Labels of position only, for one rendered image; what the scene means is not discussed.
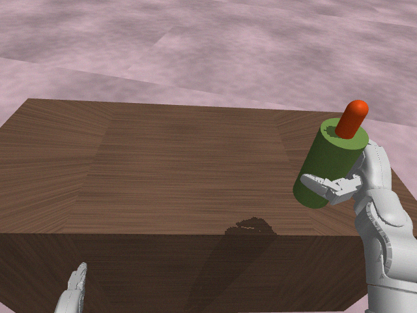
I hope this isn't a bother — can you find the right robot arm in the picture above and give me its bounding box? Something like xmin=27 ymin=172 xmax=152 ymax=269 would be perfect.
xmin=353 ymin=188 xmax=417 ymax=313

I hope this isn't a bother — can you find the right robot hand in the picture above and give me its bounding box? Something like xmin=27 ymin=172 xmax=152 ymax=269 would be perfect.
xmin=300 ymin=139 xmax=392 ymax=205

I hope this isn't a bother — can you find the bottle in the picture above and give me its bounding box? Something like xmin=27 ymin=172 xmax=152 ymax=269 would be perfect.
xmin=293 ymin=100 xmax=369 ymax=209

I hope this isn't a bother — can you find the left robot hand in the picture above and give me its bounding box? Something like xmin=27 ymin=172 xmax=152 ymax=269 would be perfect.
xmin=54 ymin=262 xmax=87 ymax=313

